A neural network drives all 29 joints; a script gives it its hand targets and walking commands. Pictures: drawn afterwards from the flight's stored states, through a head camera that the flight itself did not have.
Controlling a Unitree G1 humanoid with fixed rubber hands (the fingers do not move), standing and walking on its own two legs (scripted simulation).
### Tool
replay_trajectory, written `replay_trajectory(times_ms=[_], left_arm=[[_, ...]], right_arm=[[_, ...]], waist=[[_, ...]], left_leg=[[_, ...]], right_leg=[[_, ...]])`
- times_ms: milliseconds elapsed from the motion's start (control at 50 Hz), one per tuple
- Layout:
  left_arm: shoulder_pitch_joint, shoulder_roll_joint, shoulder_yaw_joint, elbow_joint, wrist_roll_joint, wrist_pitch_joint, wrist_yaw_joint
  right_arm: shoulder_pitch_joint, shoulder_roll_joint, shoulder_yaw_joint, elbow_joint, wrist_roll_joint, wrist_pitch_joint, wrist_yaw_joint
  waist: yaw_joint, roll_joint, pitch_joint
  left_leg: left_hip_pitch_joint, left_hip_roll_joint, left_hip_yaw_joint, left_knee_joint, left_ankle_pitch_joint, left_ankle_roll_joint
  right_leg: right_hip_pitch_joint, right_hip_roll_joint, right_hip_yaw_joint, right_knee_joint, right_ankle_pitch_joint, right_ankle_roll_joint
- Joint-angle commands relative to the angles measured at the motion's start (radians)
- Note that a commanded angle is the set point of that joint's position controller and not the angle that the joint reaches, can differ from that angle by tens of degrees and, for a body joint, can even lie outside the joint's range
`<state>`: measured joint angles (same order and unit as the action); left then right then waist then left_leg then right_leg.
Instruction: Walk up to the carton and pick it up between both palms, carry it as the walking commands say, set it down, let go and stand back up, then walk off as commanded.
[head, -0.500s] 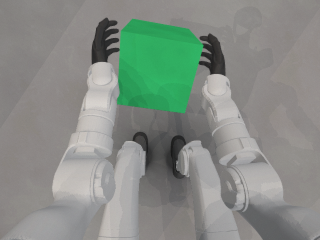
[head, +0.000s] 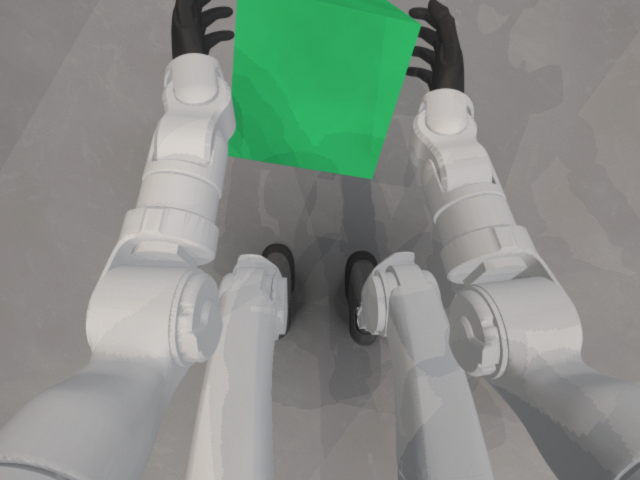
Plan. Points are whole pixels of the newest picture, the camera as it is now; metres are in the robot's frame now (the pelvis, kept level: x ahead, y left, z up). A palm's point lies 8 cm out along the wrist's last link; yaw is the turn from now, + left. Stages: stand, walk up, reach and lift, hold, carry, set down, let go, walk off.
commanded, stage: set down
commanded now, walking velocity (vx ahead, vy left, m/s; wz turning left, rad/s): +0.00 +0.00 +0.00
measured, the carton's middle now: (312, 68) +0.54 +0.01 -0.25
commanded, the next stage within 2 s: none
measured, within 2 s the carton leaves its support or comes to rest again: neither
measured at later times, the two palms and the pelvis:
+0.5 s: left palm (219, 43) +0.56 +0.13 -0.22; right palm (418, 78) +0.52 -0.12 -0.25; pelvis -0.01 +0.00 -0.07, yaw +0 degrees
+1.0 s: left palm (215, 43) +0.58 +0.15 -0.28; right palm (402, 74) +0.55 -0.12 -0.32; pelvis -0.01 +0.00 -0.14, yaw +0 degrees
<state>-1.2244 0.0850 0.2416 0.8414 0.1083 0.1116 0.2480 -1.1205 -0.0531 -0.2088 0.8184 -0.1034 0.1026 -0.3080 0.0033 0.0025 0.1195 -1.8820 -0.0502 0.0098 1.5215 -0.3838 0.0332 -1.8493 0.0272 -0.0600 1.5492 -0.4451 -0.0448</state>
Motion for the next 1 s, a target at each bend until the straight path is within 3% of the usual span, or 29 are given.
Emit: replay_trajectory(times_ms=[0, 20, 40, 100, 120, 140, 180, 200, 220, 240, 260, 300, 340, 400, 440, 460, 500, 520, 560, 640, 700, 720, 740, 780, 800, 820, 840, 900, 980], left_arm=[[-0.339, -0.096, -0.096, 0.068, -0.068, -0.034, -0.044], [-0.372, -0.078, -0.082, 0.061, -0.062, -0.032, -0.055], [-0.372, -0.092, -0.116, 0.031, -0.071, -0.026, -0.058], [-0.410, -0.070, -0.045, 0.071, -0.034, -0.026, -0.063], [-0.474, -0.091, -0.089, 0.056, -0.055, -0.020, -0.061], [-0.498, -0.141, -0.130, 0.015, -0.096, -0.023, -0.064], [-0.552, -0.227, -0.212, -0.031, -0.148, -0.015, -0.081], [-0.538, 0.004, -0.109, -0.010, -0.101, -0.003, -0.045], [-0.606, -0.199, -0.237, -0.060, -0.170, -0.009, -0.069], [-0.537, -0.206, -0.199, 0.085, -0.139, -0.004, -0.076], [-0.531, -0.122, -0.139, 0.091, -0.112, -0.006, -0.061], [-0.657, -0.280, -0.217, -0.013, -0.152, 0.012, -0.098], [-0.503, -0.097, -0.125, 0.188, -0.087, 0.027, -0.071], [-0.804, -0.478, -0.313, -0.050, -0.176, 0.031, -0.138], [-0.617, -0.274, -0.164, 0.131, -0.085, 0.054, -0.131], [-0.780, -0.490, -0.317, 0.000, -0.180, 0.048, -0.182], [-0.797, -0.642, -0.370, -0.022, -0.188, 0.063, -0.217], [-0.809, -0.644, -0.339, 0.003, -0.188, 0.066, -0.235], [-0.867, -0.716, -0.395, -0.055, -0.206, 0.092, -0.259], [-0.988, -0.659, -0.319, -0.117, -0.182, 0.114, -0.298], [-1.031, -0.753, -0.331, -0.056, -0.213, 0.147, -0.342], [-0.919, -0.711, -0.270, 0.098, -0.162, 0.156, -0.356], [-0.951, -0.740, -0.271, 0.112, -0.147, 0.160, -0.382], [-0.818, -0.742, -0.180, 0.233, -0.062, 0.179, -0.426], [-0.835, -0.752, -0.167, 0.219, -0.055, 0.188, -0.442], [-0.761, -0.734, -0.124, 0.339, 0.009, 0.209, -0.465], [-0.731, -0.761, -0.124, 0.367, 0.012, 0.220, -0.487], [-0.841, -0.716, -0.187, 0.147, -0.043, 0.195, -0.508], [-0.815, -0.750, -0.211, 0.250, -0.057, 0.225, -0.529]], right_arm=[[-0.479, 0.124, 0.054, -0.118, 0.139, -0.048, 0.067], [-0.435, 0.091, 0.002, -0.035, 0.099, -0.047, 0.061], [-0.505, 0.100, 0.029, -0.179, 0.131, -0.061, 0.061], [-0.496, 0.093, -0.038, -0.040, 0.086, -0.043, 0.073], [-0.605, 0.093, -0.008, -0.122, 0.137, -0.050, 0.078], [-0.652, 0.130, 0.034, -0.168, 0.137, -0.053, 0.076], [-0.711, 0.211, 0.122, -0.223, 0.189, -0.044, 0.088], [-0.672, 0.003, 0.021, -0.221, 0.148, -0.035, 0.060], [-0.797, 0.226, 0.164, -0.302, 0.218, -0.034, 0.079], [-0.767, 0.226, 0.149, -0.175, 0.202, -0.022, 0.088], [-0.662, 0.100, 0.064, -0.073, 0.129, -0.025, 0.078], [-0.816, 0.244, 0.141, -0.235, 0.169, -0.025, 0.102], [-0.733, 0.068, 0.054, -0.100, 0.128, -0.019, 0.093], [-1.082, 0.438, 0.280, -0.316, 0.263, -0.013, 0.165], [-0.844, 0.242, 0.125, -0.088, 0.162, 0.001, 0.154], [-1.028, 0.468, 0.265, -0.233, 0.222, 0.010, 0.194], [-1.126, 0.529, 0.317, -0.306, 0.255, 0.005, 0.217], [-1.187, 0.551, 0.345, -0.299, 0.284, 0.003, 0.240], [-1.233, 0.563, 0.370, -0.353, 0.285, 0.021, 0.265], [-1.360, 0.629, 0.364, -0.352, 0.321, 0.056, 0.315], [-1.446, 0.608, 0.346, -0.359, 0.312, 0.060, 0.329], [-1.385, 0.604, 0.303, -0.235, 0.244, 0.079, 0.334], [-1.356, 0.642, 0.277, -0.202, 0.246, 0.081, 0.357], [-1.276, 0.672, 0.227, -0.083, 0.220, 0.105, 0.389], [-1.238, 0.657, 0.175, -0.093, 0.174, 0.107, 0.402], [-1.238, 0.643, 0.176, -0.059, 0.145, 0.114, 0.409], [-1.179, 0.627, 0.124, -0.023, 0.106, 0.125, 0.421], [-1.220, 0.695, 0.205, -0.160, 0.181, 0.120, 0.428], [-1.222, 0.606, 0.199, -0.104, 0.168, 0.132, 0.430]], waist=[[0.015, 0.024, -1.164], [-0.033, 0.001, -1.202], [0.011, 0.085, -1.295], [-0.006, 0.004, -1.119], [0.016, 0.122, -1.147], [-0.015, 0.025, -1.280], [-0.016, 0.033, -1.340], [-0.002, 0.053, -1.400], [0.007, 0.002, -1.440], [0.021, 0.037, -1.218], [-0.029, 0.038, -1.206], [-0.012, 0.069, -1.338], [-0.015, 0.024, -1.232], [0.033, 0.042, -1.443], [0.004, 0.055, -1.322], [-0.018, -0.034, -1.456], [-0.029, 0.050, -1.553], [0.023, 0.029, -1.554], [-0.017, 0.054, -1.687], [0.049, 0.028, -1.527], [-0.001, 0.044, -1.466], [0.003, -0.042, -1.309], [-0.012, 0.011, -1.173], [0.071, 0.001, -1.024], [-0.014, 0.000, -0.958], [0.036, -0.036, -0.854], [-0.015, 0.017, -0.797], [0.008, -0.023, -0.909], [-0.008, 0.013, -0.869]], left_leg=[[0.616, -0.067, -0.038, 0.023, 0.178, -0.023], [0.539, -0.070, -0.038, 0.061, 0.164, -0.039], [0.606, -0.079, -0.013, 0.084, 0.208, -0.042], [0.488, -0.077, -0.027, 0.073, 0.086, -0.033], [0.517, -0.070, -0.033, 0.090, 0.076, -0.038], [0.565, -0.082, -0.047, 0.106, 0.144, -0.035], [0.607, -0.073, -0.028, 0.149, 0.148, -0.034], [0.653, -0.064, -0.014, 0.170, 0.150, -0.040], [0.657, -0.081, -0.017, 0.183, 0.219, -0.027], [0.544, -0.073, -0.020, 0.183, 0.152, -0.026], [0.554, -0.072, -0.031, 0.206, 0.134, -0.035], [0.587, -0.080, -0.020, 0.227, 0.203, -0.034], [0.595, -0.063, -0.026, 0.232, 0.099, -0.034], [0.661, -0.081, -0.022, 0.285, 0.216, -0.027], [0.639, -0.063, -0.005, 0.314, 0.148, -0.037], [0.680, -0.078, -0.024, 0.330, 0.208, -0.019], [0.778, -0.083, -0.032, 0.366, 0.306, -0.030], [0.737, -0.074, -0.013, 0.388, 0.273, -0.038], [0.833, -0.079, -0.015, 0.403, 0.309, -0.043], [0.756, -0.063, -0.016, 0.438, 0.239, -0.011], [0.633, -0.068, -0.009, 0.446, 0.191, -0.012], [0.547, -0.058, -0.020, 0.445, 0.121, -0.005], [0.480, -0.056, -0.009, 0.442, 0.085, -0.006], [0.314, -0.048, 0.016, 0.456, -0.025, 0.005], [0.322, -0.051, -0.010, 0.445, -0.048, 0.009], [0.213, -0.046, 0.015, 0.457, -0.083, 0.001], [0.177, -0.052, 0.012, 0.454, -0.119, -0.002], [0.214, -0.049, 0.000, 0.490, -0.001, 0.019], [0.195, -0.040, -0.002, 0.504, -0.035, 0.006]], right_leg=[[0.471, 0.136, 0.084, -0.016, 0.224, 0.055], [0.500, 0.132, 0.087, -0.007, 0.245, 0.054], [0.541, 0.144, 0.106, 0.003, 0.285, 0.047], [0.442, 0.137, 0.086, 0.013, 0.160, 0.054], [0.414, 0.134, 0.106, 0.040, 0.164, 0.039], [0.480, 0.136, 0.063, 0.069, 0.232, 0.051], [0.529, 0.143, 0.091, 0.065, 0.215, 0.041], [0.524, 0.138, 0.086, 0.098, 0.210, 0.047], [0.563, 0.145, 0.083, 0.105, 0.280, 0.052], [0.457, 0.134, 0.101, 0.100, 0.217, 0.050], [0.419, 0.133, 0.084, 0.122, 0.187, 0.047], [0.490, 0.140, 0.109, 0.128, 0.259, 0.040], [0.419, 0.129, 0.049, 0.173, 0.140, 0.057], [0.515, 0.136, 0.083, 0.222, 0.264, 0.045], [0.487, 0.124, 0.077, 0.220, 0.200, 0.046], [0.519, 0.127, 0.040, 0.240, 0.252, 0.057], [0.534, 0.126, 0.052, 0.284, 0.309, 0.051], [0.573, 0.125, 0.070, 0.294, 0.285, 0.043], [0.608, 0.123, 0.049, 0.325, 0.300, 0.045], [0.477, 0.113, 0.058, 0.362, 0.206, 0.041], [0.518, 0.107, 0.054, 0.373, 0.224, 0.041], [0.478, 0.095, 0.041, 0.377, 0.149, 0.048], [0.375, 0.104, 0.046, 0.367, 0.124, 0.042], [0.360, 0.098, 0.074, 0.360, 0.041, 0.038], [0.308, 0.102, 0.051, 0.362, 0.019, 0.044], [0.312, 0.100, 0.057, 0.363, 0.007, 0.045], [0.292, 0.102, 0.050, 0.368, -0.003, 0.033], [0.305, 0.108, 0.050, 0.420, 0.109, 0.045], [0.342, 0.086, 0.056, 0.437, 0.066, 0.031]])
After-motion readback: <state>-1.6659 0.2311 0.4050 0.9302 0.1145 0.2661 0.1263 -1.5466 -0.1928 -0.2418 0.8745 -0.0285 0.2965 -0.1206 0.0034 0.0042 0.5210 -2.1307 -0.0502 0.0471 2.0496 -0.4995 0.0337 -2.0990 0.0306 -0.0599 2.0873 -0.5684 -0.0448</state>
